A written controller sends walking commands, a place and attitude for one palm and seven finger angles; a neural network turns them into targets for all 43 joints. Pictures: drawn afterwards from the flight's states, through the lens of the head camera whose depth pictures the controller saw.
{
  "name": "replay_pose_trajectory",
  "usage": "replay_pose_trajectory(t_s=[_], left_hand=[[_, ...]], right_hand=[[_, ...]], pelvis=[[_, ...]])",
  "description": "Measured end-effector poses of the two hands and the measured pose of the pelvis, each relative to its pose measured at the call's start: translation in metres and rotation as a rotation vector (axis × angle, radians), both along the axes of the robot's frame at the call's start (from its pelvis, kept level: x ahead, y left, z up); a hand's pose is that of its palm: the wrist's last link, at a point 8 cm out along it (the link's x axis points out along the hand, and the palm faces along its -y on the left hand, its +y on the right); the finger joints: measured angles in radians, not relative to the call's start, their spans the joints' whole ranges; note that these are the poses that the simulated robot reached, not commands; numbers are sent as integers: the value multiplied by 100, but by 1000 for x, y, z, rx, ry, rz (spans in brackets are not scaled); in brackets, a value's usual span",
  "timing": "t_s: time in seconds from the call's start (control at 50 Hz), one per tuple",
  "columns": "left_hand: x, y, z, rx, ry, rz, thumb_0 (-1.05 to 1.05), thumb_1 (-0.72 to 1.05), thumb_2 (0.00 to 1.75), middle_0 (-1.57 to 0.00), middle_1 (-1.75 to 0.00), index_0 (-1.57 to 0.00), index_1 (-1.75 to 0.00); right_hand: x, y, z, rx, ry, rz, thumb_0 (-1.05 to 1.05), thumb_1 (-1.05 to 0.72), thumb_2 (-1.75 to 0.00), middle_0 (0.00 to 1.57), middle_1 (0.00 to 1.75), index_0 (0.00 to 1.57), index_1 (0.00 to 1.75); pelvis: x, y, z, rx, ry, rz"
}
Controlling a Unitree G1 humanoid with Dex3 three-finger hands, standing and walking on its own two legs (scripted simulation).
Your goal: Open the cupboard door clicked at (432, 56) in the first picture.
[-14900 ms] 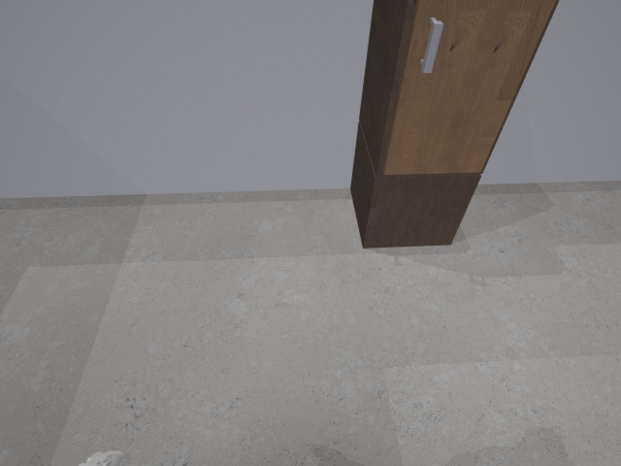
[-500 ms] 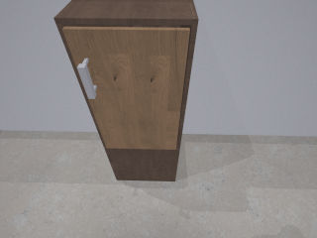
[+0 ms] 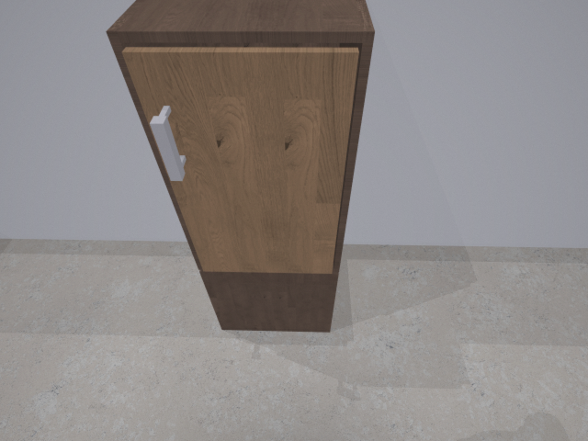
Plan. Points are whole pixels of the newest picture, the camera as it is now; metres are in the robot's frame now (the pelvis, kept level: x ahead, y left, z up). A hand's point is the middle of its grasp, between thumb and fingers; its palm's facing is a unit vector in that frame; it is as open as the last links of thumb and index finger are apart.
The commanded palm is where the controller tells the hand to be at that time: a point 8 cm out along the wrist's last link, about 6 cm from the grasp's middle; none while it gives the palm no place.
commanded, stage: raise the hand with hooked fingers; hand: left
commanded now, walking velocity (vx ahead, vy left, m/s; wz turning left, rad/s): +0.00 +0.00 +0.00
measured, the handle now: (171, 143) +0.55 +0.26 +0.10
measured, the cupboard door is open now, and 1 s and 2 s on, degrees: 0 0 0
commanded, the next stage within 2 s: none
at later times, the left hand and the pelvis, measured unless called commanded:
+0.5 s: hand (146, 422) +0.15 +0.20 -0.02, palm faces +0.18 -0.98 -0.06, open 9.4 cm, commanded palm +0.14 +0.25 +0.00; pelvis -0.02 -0.01 -0.06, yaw +3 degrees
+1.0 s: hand (117, 340) +0.22 +0.24 +0.05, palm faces +0.07 -0.99 -0.09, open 12.4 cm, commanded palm +0.19 +0.29 +0.06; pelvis -0.01 +0.01 -0.03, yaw +2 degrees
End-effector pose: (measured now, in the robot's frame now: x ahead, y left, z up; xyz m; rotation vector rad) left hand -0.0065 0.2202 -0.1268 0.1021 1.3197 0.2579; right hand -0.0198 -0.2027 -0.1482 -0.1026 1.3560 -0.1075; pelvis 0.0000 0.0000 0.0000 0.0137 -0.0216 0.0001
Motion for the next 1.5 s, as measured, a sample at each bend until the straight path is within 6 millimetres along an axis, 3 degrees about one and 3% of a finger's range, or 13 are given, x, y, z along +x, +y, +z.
replay_pose_trajectory(t_s=[0.1, 0.16, 0.2, 0.28, 0.42, 0.52, 0.64, 0.74, 0.84, 1.02, 1.24, 1.36, 1.5], left_hand=[[96, 20, 76, 114, -586, 16, 5, 93, 88, -21, -33, -20, -32], [154, 14, 121, 88, -961, -57, 4, 87, 86, -21, -36, -20, -35], [177, 4, 142, 24, -1189, -114, 3, 82, 85, -21, -38, -20, -37], [180, -14, 144, -89, -1406, -268, 1, 72, 81, -21, -43, -21, -43], [133, 8, 100, -52, -1186, -157, 1, 54, 75, -24, -53, -23, -53], [127, 32, 119, 66, -1275, -146, 1, 42, 70, -24, -61, -23, -60], [169, 36, 138, -20, -1306, -288, 1, 28, 64, -25, -70, -24, -69], [193, 45, 149, -52, -1240, -283, 0, 17, 59, -26, -77, -25, -77], [198, 59, 164, -2, -1271, -251, 0, 5, 54, -27, -85, -26, -84], [206, 76, 180, 19, -1311, -258, 0, -16, 45, -28, -98, -28, -98], [228, 104, 213, 29, -1345, -227, -1, -40, 34, -30, -114, -29, -114], [239, 115, 228, 27, -1335, -224, -1, -47, 32, -30, -118, -30, -118], [253, 126, 246, 28, -1346, -214, -2, -49, 31, -31, -120, -30, -119]], right_hand=[[65, -39, 19, -116, -375, 6, 2, -93, -90, 20, 30, 20, 30], [116, -59, 40, -166, -595, 53, 2, -92, -90, 20, 29, 20, 30], [148, -68, 57, -188, -729, 84, 2, -92, -90, 20, 29, 20, 30], [203, -73, 87, -205, -930, 141, 1, -92, -90, 20, 29, 20, 30], [252, -46, 97, -169, -1006, 222, 1, -91, -90, 20, 29, 20, 30], [243, -13, 61, -82, -901, 284, 1, -91, -90, 20, 29, 20, 30], [196, 7, 21, 1, -719, 237, 1, -90, -90, 20, 30, 20, 30], [159, -1, 20, -16, -645, 145, 1, -90, -90, 21, 30, 21, 30], [143, -22, 32, -86, -632, 121, 1, -90, -90, 21, 30, 21, 30], [164, -42, 59, -178, -709, 159, 1, -90, -90, 20, 30, 20, 30], [200, -8, 78, -110, -810, 207, 1, -90, -90, 20, 30, 20, 30], [201, 3, 77, -79, -796, 222, 1, -90, -90, 20, 30, 20, 30], [190, -4, 72, -92, -743, 209, 1, -90, -90, 20, 30, 21, 30]], pelvis=[[-4, 2, -5, -1, 29, 30], [-10, 0, -14, 2, 74, 34], [-13, -3, -22, 7, 109, 22], [-16, -8, -42, 9, 152, 5], [-15, -14, -57, -8, 186, 24], [-16, -14, -62, -41, 199, 58], [-18, -9, -57, -53, 192, 63], [-12, -3, -45, -39, 181, 41], [-9, 2, -37, -32, 168, 30], [-6, 8, -29, -37, 128, 36], [-2, 11, -17, -38, 69, 41], [-2, 10, -13, -36, 51, 42], [-1, 8, -9, -33, 41, 40]])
